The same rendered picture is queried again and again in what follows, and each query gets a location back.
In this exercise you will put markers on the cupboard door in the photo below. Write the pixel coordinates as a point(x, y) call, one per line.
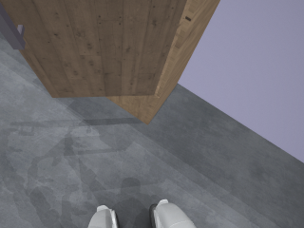
point(97, 48)

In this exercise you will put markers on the handle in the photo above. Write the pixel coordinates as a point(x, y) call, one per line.
point(12, 34)

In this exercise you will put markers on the robot shin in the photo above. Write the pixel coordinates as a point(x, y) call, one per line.
point(163, 201)
point(102, 207)

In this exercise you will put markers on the robot right shin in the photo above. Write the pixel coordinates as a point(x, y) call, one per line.
point(163, 201)

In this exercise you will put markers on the robot left shin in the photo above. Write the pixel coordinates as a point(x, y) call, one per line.
point(102, 207)

